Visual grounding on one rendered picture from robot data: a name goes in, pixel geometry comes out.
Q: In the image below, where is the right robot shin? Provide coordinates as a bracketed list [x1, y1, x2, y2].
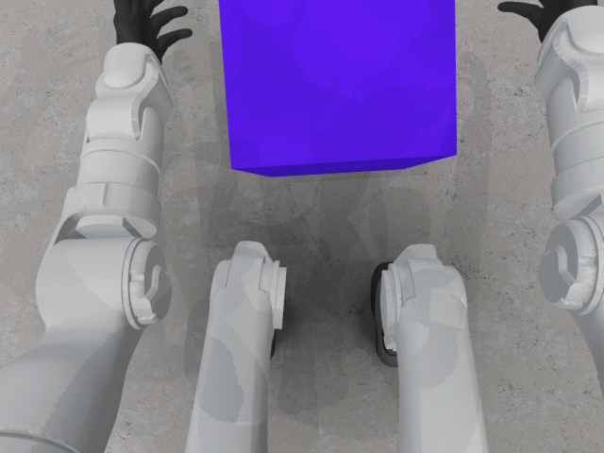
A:
[384, 244, 468, 350]

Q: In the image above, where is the carton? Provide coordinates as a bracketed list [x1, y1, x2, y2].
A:
[219, 0, 457, 177]

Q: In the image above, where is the robot right upper arm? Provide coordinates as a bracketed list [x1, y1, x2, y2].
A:
[538, 214, 604, 399]

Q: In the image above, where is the robot left thigh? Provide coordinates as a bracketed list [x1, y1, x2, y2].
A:
[185, 254, 287, 453]

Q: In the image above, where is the left robot forearm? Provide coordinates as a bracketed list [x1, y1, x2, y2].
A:
[36, 42, 174, 320]

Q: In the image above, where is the robot left hand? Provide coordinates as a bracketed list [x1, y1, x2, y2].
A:
[113, 0, 193, 66]

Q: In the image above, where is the robot right hand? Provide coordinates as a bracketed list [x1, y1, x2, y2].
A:
[497, 0, 597, 43]

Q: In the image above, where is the robot left upper arm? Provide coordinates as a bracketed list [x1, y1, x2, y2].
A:
[0, 237, 172, 453]

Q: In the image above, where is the right robot forearm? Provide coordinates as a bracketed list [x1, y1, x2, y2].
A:
[534, 6, 604, 220]

